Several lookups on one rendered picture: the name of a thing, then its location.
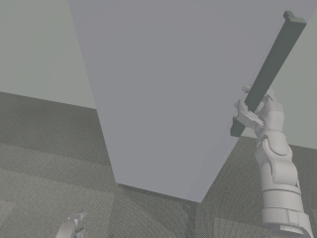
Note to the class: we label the robot right forearm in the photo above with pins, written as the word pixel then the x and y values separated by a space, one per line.
pixel 283 209

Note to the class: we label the right robot hand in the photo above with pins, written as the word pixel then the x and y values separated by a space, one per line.
pixel 269 117

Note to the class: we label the left robot hand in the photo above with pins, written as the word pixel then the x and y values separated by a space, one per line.
pixel 68 228

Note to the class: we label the fridge door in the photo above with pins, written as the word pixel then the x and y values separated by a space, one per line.
pixel 165 76

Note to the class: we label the handle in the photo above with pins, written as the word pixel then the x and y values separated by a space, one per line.
pixel 282 46

